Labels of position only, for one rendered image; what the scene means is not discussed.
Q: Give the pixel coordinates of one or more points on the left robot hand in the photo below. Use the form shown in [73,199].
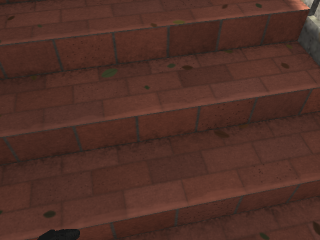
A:
[63,234]

